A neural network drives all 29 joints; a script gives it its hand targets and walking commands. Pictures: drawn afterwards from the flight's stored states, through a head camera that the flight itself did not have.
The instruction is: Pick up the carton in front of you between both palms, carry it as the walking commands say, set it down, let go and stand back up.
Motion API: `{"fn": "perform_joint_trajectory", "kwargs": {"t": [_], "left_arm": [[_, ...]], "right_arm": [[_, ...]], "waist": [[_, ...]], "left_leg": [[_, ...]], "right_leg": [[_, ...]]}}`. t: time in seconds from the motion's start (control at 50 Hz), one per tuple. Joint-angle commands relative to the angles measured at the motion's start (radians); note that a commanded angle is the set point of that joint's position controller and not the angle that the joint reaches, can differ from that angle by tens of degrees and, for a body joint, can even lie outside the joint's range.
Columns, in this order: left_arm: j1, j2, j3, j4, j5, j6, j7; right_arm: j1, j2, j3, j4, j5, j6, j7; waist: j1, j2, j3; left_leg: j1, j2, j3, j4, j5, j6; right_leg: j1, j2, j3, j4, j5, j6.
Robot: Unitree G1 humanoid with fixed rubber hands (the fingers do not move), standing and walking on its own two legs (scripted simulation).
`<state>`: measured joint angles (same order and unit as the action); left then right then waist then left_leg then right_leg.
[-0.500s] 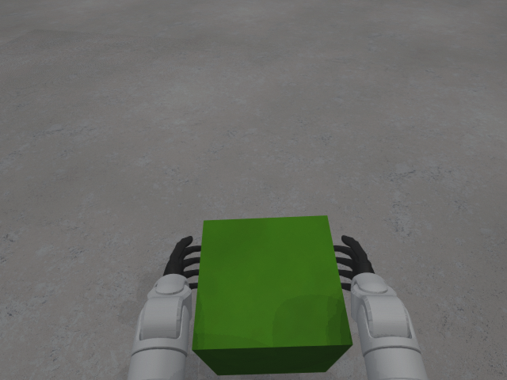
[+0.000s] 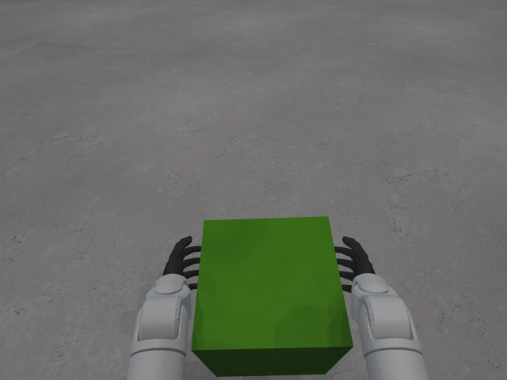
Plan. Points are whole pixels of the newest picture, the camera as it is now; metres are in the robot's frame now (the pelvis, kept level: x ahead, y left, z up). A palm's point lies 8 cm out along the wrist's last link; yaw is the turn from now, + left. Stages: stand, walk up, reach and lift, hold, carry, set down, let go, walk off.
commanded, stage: carry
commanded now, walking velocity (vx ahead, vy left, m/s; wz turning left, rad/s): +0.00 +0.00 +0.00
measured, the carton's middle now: (268, 302) +0.30 +0.00 -0.05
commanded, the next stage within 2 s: hold in 0.82 s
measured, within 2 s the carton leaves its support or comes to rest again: neither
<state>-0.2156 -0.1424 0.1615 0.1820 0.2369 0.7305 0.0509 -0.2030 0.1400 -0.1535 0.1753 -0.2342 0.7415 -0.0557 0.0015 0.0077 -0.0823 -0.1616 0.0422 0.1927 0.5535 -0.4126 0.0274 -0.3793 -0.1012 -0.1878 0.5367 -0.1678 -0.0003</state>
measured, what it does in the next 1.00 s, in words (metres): stands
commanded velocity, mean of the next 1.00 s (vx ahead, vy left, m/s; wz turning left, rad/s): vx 0.00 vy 0.00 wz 0.00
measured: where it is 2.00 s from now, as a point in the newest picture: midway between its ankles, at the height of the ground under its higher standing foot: outside the picture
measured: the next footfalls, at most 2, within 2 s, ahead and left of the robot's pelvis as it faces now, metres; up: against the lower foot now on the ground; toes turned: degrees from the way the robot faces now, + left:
none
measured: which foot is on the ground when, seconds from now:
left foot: down 0.00-1.00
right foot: down 0.00-1.00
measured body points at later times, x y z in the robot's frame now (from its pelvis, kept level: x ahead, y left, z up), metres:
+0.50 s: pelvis -0.02 +0.01 +0.00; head -0.04 +0.01 +0.45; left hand +0.28 +0.16 +0.03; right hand +0.28 -0.14 +0.03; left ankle -0.07 +0.08 -0.73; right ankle +0.07 -0.13 -0.73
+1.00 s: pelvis -0.03 +0.00 +0.01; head -0.04 +0.00 +0.46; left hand +0.24 +0.19 +0.03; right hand +0.28 -0.11 +0.03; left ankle -0.07 +0.08 -0.73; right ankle +0.07 -0.16 -0.73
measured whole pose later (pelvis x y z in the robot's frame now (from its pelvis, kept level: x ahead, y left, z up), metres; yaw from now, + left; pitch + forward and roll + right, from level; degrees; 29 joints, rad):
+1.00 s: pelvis -0.03 +0.00 +0.01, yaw +10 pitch -5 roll +0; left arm -0.22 -0.14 0.17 0.24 0.25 0.65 0.03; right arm -0.17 0.13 -0.15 0.15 -0.24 0.70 -0.03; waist -0.01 0.01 0.05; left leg -0.06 -0.04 0.02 0.42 -0.28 0.04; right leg -0.18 -0.04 0.11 0.38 -0.11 0.02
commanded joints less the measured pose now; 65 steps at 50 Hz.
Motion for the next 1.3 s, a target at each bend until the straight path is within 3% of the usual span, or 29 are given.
{"fn": "perform_joint_trajectory", "kwargs": {"t": [0.0,0.8,0.82,0.84,0.86,0.9,0.94,1.02,1.08,1.14,1.22,1.28], "left_arm": [[-0.464,-0.934,-0.568,-0.062,-0.271,-0.042,-0.268],[-0.454,-0.942,-0.576,-0.070,-0.273,-0.035,-0.270],[-0.386,-0.982,-0.551,-0.013,-0.253,-0.063,-0.272],[-0.344,-0.934,-0.514,-0.015,-0.217,-0.098,-0.258],[-0.329,-0.897,-0.479,-0.004,-0.190,-0.113,-0.243],[-0.353,-0.893,-0.466,-0.003,-0.182,-0.131,-0.225],[-0.414,-0.908,-0.495,-0.012,-0.203,-0.137,-0.229],[-0.514,-0.949,-0.558,-0.014,-0.242,-0.117,-0.274],[-0.548,-0.963,-0.560,0.027,-0.252,-0.104,-0.304],[-0.587,-0.950,-0.525,0.079,-0.239,-0.099,-0.324],[-0.707,-0.890,-0.393,0.219,-0.168,-0.135,-0.357],[-0.800,-0.868,-0.257,0.354,-0.096,-0.189,-0.376]], "right_arm": [[-0.509,0.929,0.570,-0.093,0.280,-0.055,0.267],[-0.512,0.934,0.577,-0.113,0.287,-0.050,0.270],[-0.391,0.925,0.554,-0.136,0.258,-0.057,0.271],[-0.432,0.885,0.560,-0.189,0.264,-0.077,0.276],[-0.460,0.888,0.576,-0.190,0.267,-0.085,0.280],[-0.498,0.878,0.610,-0.176,0.282,-0.100,0.287],[-0.494,0.883,0.609,-0.150,0.273,-0.107,0.287],[-0.462,0.920,0.551,-0.071,0.234,-0.110,0.278],[-0.468,0.942,0.509,-0.011,0.208,-0.107,0.278],[-0.520,0.970,0.486,0.032,0.200,-0.099,0.281],[-0.673,1.043,0.428,0.165,0.179,-0.103,0.282],[-0.794,1.069,0.351,0.286,0.148,-0.134,0.284]], "waist": [[0.000,0.000,-0.241],[-0.002,0.003,-0.253],[-0.051,0.166,-0.113],[-0.004,0.140,-0.138],[0.021,0.073,-0.175],[0.052,0.052,-0.212],[0.029,0.050,-0.196],[-0.046,0.058,-0.171],[-0.066,0.043,-0.137],[-0.054,0.019,-0.107],[0.001,-0.029,-0.056],[0.040,-0.047,-0.066]], "left_leg": [[-0.045,0.115,-0.092,-0.117,0.295,-0.003],[-0.051,0.121,-0.101,-0.097,0.346,0.003],[-0.195,-0.021,-0.336,-0.242,0.605,0.013],[-0.128,-0.030,-0.349,-0.233,0.739,0.019],[0.049,-0.042,-0.353,-0.191,0.876,0.005],[0.135,-0.062,-0.332,-0.194,0.824,-0.018],[0.128,-0.077,-0.319,-0.214,0.661,-0.027],[0.123,-0.093,-0.294,-0.222,0.524,-0.054],[0.049,-0.106,-0.285,-0.241,0.394,-0.059],[-0.035,-0.117,-0.275,-0.254,0.277,-0.047],[-0.173,-0.130,-0.254,-0.240,0.063,-0.002],[-0.253,-0.139,-0.241,-0.181,-0.001,0.027]], "right_leg": [[0.194,-0.069,0.080,-0.036,0.208,-0.016],[0.174,-0.069,0.068,-0.039,0.211,0.000],[0.528,0.240,0.206,-0.009,0.292,-0.011],[0.492,0.215,0.239,-0.045,0.322,0.003],[0.396,0.216,0.240,-0.076,0.353,0.009],[0.386,0.225,0.245,-0.100,0.335,0.006],[0.399,0.232,0.238,-0.115,0.269,0.008],[0.370,0.245,0.225,-0.145,0.169,0.003],[0.398,0.239,0.226,-0.162,0.129,-0.006],[0.439,0.228,0.226,-0.167,0.093,-0.001],[0.450,0.204,0.234,-0.157,-0.066,0.016],[0.434,0.186,0.257,-0.132,-0.169,0.027]]}}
